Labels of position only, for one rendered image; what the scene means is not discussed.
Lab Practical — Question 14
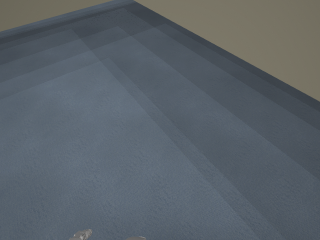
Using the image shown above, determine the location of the robot left hand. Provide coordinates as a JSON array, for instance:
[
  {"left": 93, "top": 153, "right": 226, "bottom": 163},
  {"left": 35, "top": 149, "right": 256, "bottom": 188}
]
[{"left": 69, "top": 229, "right": 92, "bottom": 240}]

